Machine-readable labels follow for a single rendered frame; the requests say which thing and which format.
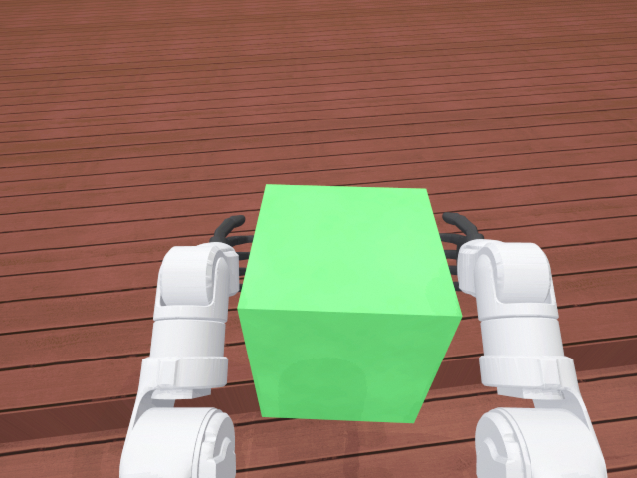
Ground left robot upper arm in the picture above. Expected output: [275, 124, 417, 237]
[121, 408, 236, 478]

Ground left robot hand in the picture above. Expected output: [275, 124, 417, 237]
[209, 215, 254, 292]

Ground robot right forearm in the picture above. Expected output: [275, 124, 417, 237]
[457, 239, 607, 478]

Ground right robot upper arm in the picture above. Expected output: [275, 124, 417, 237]
[475, 407, 606, 478]

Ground carton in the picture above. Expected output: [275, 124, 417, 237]
[237, 184, 463, 423]

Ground right robot hand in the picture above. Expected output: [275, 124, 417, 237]
[439, 212, 484, 292]

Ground robot left forearm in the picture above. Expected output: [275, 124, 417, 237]
[119, 242, 239, 478]

